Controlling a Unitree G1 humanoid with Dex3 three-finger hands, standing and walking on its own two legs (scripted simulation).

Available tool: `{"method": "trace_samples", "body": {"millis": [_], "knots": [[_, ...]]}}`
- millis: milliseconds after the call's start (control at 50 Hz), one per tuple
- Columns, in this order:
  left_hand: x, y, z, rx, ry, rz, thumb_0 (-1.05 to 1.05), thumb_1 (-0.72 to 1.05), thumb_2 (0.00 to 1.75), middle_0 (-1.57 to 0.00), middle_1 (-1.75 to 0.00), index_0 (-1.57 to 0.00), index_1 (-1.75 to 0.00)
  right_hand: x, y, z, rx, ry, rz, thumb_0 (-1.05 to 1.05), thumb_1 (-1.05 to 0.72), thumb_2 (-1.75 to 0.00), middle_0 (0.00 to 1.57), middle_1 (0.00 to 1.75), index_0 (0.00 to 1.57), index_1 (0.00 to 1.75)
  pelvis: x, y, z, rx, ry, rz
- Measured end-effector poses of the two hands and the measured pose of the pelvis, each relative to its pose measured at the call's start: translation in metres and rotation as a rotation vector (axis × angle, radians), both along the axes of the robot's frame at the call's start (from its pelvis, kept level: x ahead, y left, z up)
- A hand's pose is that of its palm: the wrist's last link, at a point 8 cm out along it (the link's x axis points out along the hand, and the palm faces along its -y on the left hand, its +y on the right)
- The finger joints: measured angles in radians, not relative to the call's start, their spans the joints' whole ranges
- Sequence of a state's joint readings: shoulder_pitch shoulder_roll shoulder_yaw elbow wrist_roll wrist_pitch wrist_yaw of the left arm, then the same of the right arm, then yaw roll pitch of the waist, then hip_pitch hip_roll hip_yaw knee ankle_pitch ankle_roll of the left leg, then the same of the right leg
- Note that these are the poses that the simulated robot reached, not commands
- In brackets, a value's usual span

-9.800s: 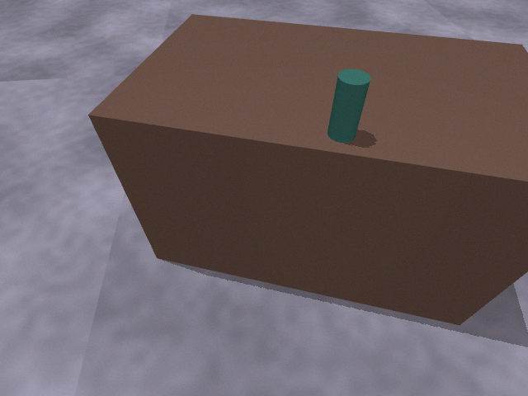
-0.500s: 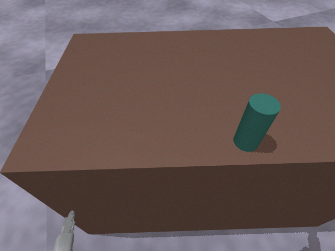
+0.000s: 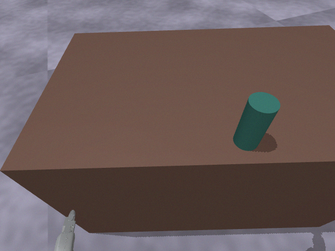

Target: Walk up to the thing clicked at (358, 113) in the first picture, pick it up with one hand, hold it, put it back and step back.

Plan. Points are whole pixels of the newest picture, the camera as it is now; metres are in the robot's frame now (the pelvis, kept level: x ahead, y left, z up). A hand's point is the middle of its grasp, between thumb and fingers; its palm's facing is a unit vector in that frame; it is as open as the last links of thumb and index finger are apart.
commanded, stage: go down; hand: right
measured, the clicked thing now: (253, 123) +0.43 -0.20 +0.06
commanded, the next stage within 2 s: approach in 0.84 s
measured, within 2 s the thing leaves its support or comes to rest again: neither
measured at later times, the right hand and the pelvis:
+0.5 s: hand out of the picture +0.32 -0.40 +0.17, palm faces +0.23 +0.97 -0.01, open 17.7 cm; pelvis -0.01 +0.00 +0.00, yaw +0 degrees
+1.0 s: hand out of the picture +0.33 -0.39 +0.17, palm faces +0.22 +0.98 -0.01, open 17.7 cm; pelvis +0.00 +0.00 +0.00, yaw +0 degrees
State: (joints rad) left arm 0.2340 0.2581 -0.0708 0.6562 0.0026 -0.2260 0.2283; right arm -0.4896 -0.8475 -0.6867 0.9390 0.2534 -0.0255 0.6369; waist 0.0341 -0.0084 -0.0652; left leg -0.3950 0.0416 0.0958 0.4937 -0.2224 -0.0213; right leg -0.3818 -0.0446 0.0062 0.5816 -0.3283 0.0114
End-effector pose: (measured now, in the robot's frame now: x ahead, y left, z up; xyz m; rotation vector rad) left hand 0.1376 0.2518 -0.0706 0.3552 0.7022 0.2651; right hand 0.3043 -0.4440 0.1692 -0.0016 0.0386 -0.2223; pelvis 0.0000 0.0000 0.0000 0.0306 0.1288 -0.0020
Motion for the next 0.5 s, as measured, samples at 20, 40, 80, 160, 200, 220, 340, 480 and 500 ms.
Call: {"method": "trace_samples", "body": {"millis": [20,40,80,160,200,220,340,480,500], "knots": [[-0.001,0.0,0.0,0.0,0.0,0.001,-0.01,-0.55,0.07,-0.07,-0.06,-0.06,-0.06,0.0,0.0,0.0,0.0,-0.001,0.001,-0.01,0.58,-0.08,0.03,0.06,0.04,0.06,0.0,0.0,0.0,0.0,-0.001,0.0],[-0.001,0.0,0.0,0.0,0.001,0.002,-0.01,-0.55,0.06,-0.07,-0.06,-0.06,-0.06,-0.001,0.0,0.001,-0.001,-0.001,0.001,-0.01,0.58,-0.08,0.03,0.06,0.04,0.06,-0.001,-0.001,0.0,0.001,-0.001,0.0],[-0.002,0.0,-0.002,0.0,0.004,0.002,-0.01,-0.55,0.06,-0.07,-0.06,-0.06,-0.06,-0.002,0.0,0.0,-0.002,0.001,0.002,-0.01,0.58,-0.08,0.03,0.06,0.04,0.06,-0.001,-0.001,0.0,0.001,-0.002,0.001],[-0.003,-0.002,0.0,-0.004,-0.003,0.0,-0.01,-0.55,0.06,-0.06,-0.06,-0.06,-0.06,-0.005,0.001,0.0,0.0,0.004,0.004,-0.01,0.59,-0.08,0.03,0.06,0.04,0.06,-0.002,-0.001,0.0,0.0,-0.006,0.001],[-0.003,-0.002,0.001,-0.004,-0.011,-0.002,-0.01,-0.55,0.06,-0.06,-0.06,-0.06,-0.06,-0.005,0.001,0.0,0.003,0.002,0.003,-0.01,0.59,-0.07,0.03,0.06,0.04,0.06,-0.003,-0.001,0.0,0.0,-0.008,0.001],[-0.003,-0.002,0.001,-0.004,-0.013,-0.003,-0.01,-0.55,0.06,-0.06,-0.06,-0.06,-0.06,-0.006,0.001,0.001,0.004,0.002,0.002,-0.01,0.59,-0.07,0.03,0.06,0.04,0.06,-0.003,-0.001,0.0,0.0,-0.009,0.001],[-0.006,-0.002,0.001,-0.004,-0.017,-0.009,-0.01,-0.55,0.06,-0.06,-0.05,-0.06,-0.05,-0.009,0.001,0.0,0.0,0.007,-0.003,-0.01,0.6,-0.07,0.03,0.06,0.04,0.06,-0.006,0.001,0.0,-0.001,-0.009,0.0],[-0.01,0.002,-0.001,0.006,-0.006,-0.008,-0.01,-0.54,0.06,-0.06,-0.05,-0.06,-0.05,-0.012,0.0,0.001,-0.006,0.003,-0.006,-0.01,0.61,-0.07,0.03,0.06,0.04,0.06,-0.008,0.003,-0.001,-0.002,-0.008,-0.002],[-0.009,0.002,0.0,0.007,-0.009,-0.008,-0.01,-0.54,0.06,-0.06,-0.05,-0.06,-0.05,-0.012,0.0,0.002,-0.008,0.004,-0.006,-0.01,0.61,-0.07,0.03,0.06,0.04,0.06,-0.009,0.003,-0.001,-0.002,-0.008,-0.001]]}}
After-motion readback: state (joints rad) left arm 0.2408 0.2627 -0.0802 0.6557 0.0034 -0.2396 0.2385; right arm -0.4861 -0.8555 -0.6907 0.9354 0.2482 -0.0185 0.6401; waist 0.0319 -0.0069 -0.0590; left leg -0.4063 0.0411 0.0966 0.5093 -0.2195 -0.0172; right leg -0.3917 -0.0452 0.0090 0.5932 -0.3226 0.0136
